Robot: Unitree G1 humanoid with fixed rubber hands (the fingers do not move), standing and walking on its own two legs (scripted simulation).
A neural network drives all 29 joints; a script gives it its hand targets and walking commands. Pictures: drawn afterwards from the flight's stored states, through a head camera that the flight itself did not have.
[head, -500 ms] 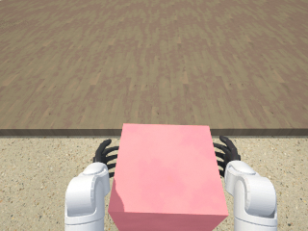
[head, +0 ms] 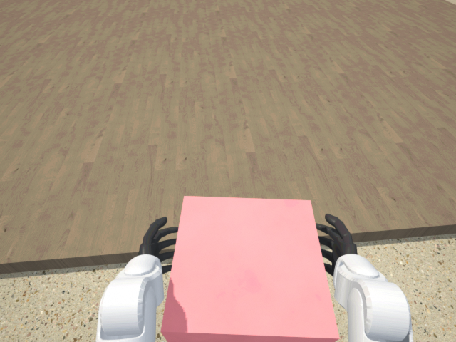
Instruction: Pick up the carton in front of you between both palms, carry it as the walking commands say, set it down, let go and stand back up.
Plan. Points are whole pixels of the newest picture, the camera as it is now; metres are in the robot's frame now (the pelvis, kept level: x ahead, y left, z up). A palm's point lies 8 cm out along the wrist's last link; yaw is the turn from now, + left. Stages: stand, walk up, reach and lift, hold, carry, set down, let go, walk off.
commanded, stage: carry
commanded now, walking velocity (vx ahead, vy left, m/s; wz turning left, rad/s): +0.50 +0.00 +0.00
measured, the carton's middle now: (243, 286) +0.25 +0.00 -0.01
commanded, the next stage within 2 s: none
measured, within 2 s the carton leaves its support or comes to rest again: neither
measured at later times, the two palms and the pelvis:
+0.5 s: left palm (181, 84) +0.67 +0.14 +0.15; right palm (304, 79) +0.70 -0.16 +0.15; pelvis +0.33 -0.03 -0.01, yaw +2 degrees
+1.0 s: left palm (195, 53) +0.92 +0.13 +0.12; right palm (290, 54) +0.93 -0.17 +0.12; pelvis +0.53 -0.03 -0.02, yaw +2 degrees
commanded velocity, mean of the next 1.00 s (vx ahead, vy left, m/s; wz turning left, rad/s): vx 0.19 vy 0.00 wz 0.00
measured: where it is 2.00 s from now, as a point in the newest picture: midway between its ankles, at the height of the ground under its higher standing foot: (238, 294)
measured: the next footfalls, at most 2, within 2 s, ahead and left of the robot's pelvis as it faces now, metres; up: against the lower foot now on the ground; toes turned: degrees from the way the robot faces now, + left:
right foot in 0.14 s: +0.29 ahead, -0.12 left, +0.00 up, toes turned -10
left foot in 0.58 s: +0.56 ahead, +0.08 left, +0.00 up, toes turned +10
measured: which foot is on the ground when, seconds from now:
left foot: down 0.00-0.16, up 0.18-0.56, down 0.58-1.00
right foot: up 0.00-0.12, down 0.14-0.60, up 0.62-0.90, down 0.92-1.00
